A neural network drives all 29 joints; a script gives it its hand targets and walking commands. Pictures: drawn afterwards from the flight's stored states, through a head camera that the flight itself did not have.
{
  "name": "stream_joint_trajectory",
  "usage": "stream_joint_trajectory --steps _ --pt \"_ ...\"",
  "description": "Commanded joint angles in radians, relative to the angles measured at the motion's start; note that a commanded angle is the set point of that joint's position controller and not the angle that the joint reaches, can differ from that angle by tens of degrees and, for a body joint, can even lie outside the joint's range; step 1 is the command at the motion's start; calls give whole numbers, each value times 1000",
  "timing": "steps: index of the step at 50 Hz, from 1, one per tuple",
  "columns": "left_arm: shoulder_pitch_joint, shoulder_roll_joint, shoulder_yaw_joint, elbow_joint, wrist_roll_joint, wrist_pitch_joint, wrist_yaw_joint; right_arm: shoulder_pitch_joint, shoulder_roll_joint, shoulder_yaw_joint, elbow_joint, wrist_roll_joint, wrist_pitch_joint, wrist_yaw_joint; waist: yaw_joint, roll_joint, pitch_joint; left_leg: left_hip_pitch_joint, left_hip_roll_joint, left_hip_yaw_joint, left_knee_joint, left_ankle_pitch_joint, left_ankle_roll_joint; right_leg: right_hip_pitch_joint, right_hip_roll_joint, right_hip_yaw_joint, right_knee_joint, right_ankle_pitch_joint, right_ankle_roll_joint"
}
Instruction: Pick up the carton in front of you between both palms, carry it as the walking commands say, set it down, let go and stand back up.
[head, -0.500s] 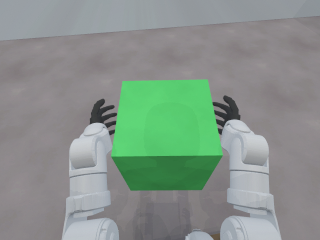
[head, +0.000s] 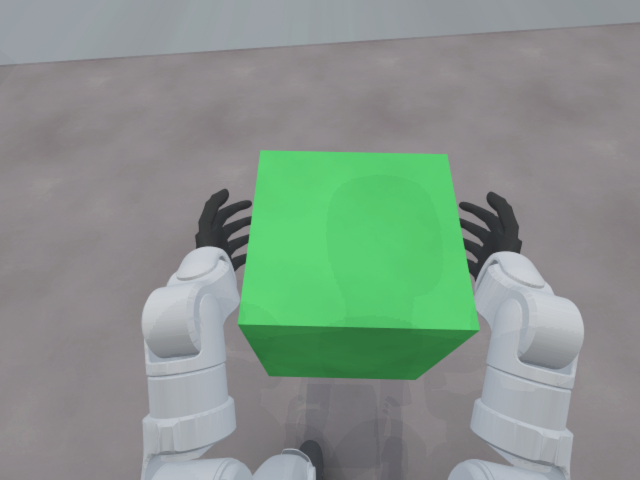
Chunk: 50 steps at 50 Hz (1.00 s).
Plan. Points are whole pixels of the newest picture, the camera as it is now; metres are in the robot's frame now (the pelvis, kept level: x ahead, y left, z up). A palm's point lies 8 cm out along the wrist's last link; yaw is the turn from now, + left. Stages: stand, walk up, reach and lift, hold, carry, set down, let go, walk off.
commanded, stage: carry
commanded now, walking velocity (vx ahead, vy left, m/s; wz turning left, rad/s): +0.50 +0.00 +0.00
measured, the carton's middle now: (347, 278) +0.36 +0.02 +0.04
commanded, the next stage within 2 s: none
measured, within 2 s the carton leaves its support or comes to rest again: neither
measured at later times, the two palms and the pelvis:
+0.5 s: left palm (294, 135) +0.66 +0.14 +0.02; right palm (466, 143) +0.66 -0.17 +0.02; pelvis +0.34 -0.02 -0.05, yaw +2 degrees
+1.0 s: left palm (300, 47) +0.91 +0.16 +0.05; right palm (442, 50) +0.92 -0.14 +0.05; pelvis +0.67 +0.01 -0.04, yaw +0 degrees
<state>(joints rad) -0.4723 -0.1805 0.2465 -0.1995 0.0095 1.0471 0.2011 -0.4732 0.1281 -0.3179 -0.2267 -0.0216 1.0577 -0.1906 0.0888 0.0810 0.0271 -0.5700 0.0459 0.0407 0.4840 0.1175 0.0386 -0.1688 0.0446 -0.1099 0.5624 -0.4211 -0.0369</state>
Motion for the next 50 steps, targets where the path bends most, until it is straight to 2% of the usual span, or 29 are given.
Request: stream_joint_trajectory --steps 1,2,3,4,5,6,7,8,11,14,17,20,21,22,23,24,25,26,27,29,30,32,36,39,44,46,47,49,50 --pt "-535 -693 -683 -47 -202 -15 -35 -409 649 600 47 92 -4 14 -86 -155 -423 388 -23 72 -48 143 41 92 -152 63 204 610 -62" --pt "-524 -694 -674 -30 -178 -18 -32 -405 648 601 51 81 -14 19 -147 -48 -452 583 -13 77 -47 137 40 -48 -102 22 437 581 -40" --pt "-556 -705 -670 -11 -175 -17 -28 -380 614 572 81 57 -19 19 -170 137 -456 782 111 -76 71 441 61 -320 -5 -3 690 109 -14" --pt "-512 -680 -641 34 -152 -15 -20 -371 598 563 116 57 -23 12 -108 206 -486 866 258 -335 104 583 152 -492 31 67 821 -124 -3" --pt "-463 -668 -609 79 -122 -13 -14 -421 602 574 109 69 -25 6 -142 190 -548 889 351 -505 6 187 258 -596 -6 108 921 -130 -15" --pt "-473 -700 -600 99 -131 -19 -15 -446 656 612 103 93 -38 7 -121 65 -500 812 318 -539 -42 -91 280 -644 -58 137 892 -85 -27" --pt "-494 -726 -600 75 -132 -34 -18 -466 733 640 98 124 -52 18 -114 10 -474 715 297 -507 -69 -183 269 -637 -89 143 814 -62 -27" --pt "-522 -762 -601 72 -120 -51 -23 -497 794 666 107 137 -68 28 -125 -38 -452 641 291 -484 -88 -187 267 -610 -105 134 754 -39 -17" --pt "-497 -808 -608 111 -91 -113 -38 -548 861 716 115 162 -128 50 -135 -16 -436 583 241 -373 -120 -180 258 -584 -109 115 576 21 -3" --pt "-437 -804 -609 115 -63 -167 -34 -473 864 738 134 157 -178 58 -158 4 -445 675 222 -267 -92 97 223 -620 -109 91 396 153 1" --pt "-401 -787 -606 126 -42 -202 -29 -415 869 736 161 144 -213 56 -175 21 -408 688 174 -184 -80 289 168 -542 -69 32 214 264 -2" --pt "-341 -757 -584 151 -17 -212 -21 -387 855 755 160 144 -225 51 -161 49 -391 705 136 -95 -51 417 118 -421 -24 -38 24 352 -17" --pt "-341 -748 -592 143 -27 -215 -20 -376 843 750 155 146 -229 48 -154 59 -407 713 109 -47 -3 528 94 -335 18 -84 -61 367 -26" --pt "-333 -747 -598 145 -30 -215 -18 -356 834 745 165 140 -227 44 -131 79 -430 653 111 -22 61 573 69 -176 36 -103 -116 408 -40" --pt "-309 -731 -594 157 -26 -210 -17 -331 810 738 175 127 -224 37 -91 71 -476 553 101 26 196 480 30 41 14 -90 -189 459 -49" --pt "-282 -724 -583 157 -22 -209 -15 -362 791 744 141 128 -221 31 -50 -3 -541 379 84 40 373 190 3 283 -107 67 -183 437 -74" --pt "-303 -680 -578 117 -24 -205 -14 -360 814 753 121 133 -210 31 -77 -234 -612 126 -26 34 567 -465 -34 493 -422 509 -144 542 -179" --pt "-308 -686 -586 111 -48 -197 -11 -360 796 752 101 146 -204 29 -50 -296 -617 -76 -102 -25 777 -627 -41 577 -464 701 -201 451 -298" --pt "-309 -689 -593 104 -64 -187 -11 -364 782 738 100 141 -194 20 -44 -244 -573 -157 -62 -64 841 -612 -25 544 -436 640 -212 456 -286" --pt "-358 -720 -636 32 -114 -178 -22 -370 777 715 73 129 -185 11 -67 -132 -487 -147 -4 -57 739 -500 -15 401 -377 466 -239 563 -192" --pt "-401 -732 -668 -22 -142 -176 -32 -371 789 701 60 124 -181 12 -77 -106 -484 -120 12 -60 682 -464 -18 366 -348 410 -250 556 -161" --pt "-362 -720 -689 -79 -171 -163 -42 -309 781 711 37 119 -166 9 -75 -172 -483 -76 12 -34 592 -416 -35 322 -328 333 -276 566 -134" --pt "-221 -682 -718 -186 -211 -101 -56 -155 737 730 -60 127 -116 5 -71 -180 -429 -179 8 37 440 -357 -61 405 -308 243 -305 749 -132" --pt "-55 -651 -693 -220 -190 -39 -63 -39 725 754 -133 138 -53 14 -69 -212 -348 -207 15 78 329 -260 -73 399 -276 156 -309 851 -96" --pt "30 -652 -687 -315 -180 35 -79 17 758 809 -255 180 31 44 -71 -218 -245 -90 -16 138 102 -119 -48 353 -251 51 -352 878 -76" --pt "74 -666 -687 -323 -179 57 -80 44 765 831 -291 193 54 53 -65 -251 -209 -16 -27 158 30 -68 -25 349 -264 29 -377 982 -55" --pt "110 -665 -691 -332 -174 63 -82 66 760 833 -315 198 61 58 -74 -247 -224 72 -25 151 -5 -67 -13 339 -260 12 -344 1049 -34" --pt "128 -675 -715 -362 -184 76 -88 116 768 832 -314 198 77 69 -86 -265 -294 312 -78 216 -58 -119 -7 307 -240 -46 -132 1149 -14" --pt "132 -678 -734 -393 -184 80 -95 160 771 822 -325 187 76 76 -107 -211 -344 484 -76 218 -93 -151 -14 227 -208 -97 46 1027 9"
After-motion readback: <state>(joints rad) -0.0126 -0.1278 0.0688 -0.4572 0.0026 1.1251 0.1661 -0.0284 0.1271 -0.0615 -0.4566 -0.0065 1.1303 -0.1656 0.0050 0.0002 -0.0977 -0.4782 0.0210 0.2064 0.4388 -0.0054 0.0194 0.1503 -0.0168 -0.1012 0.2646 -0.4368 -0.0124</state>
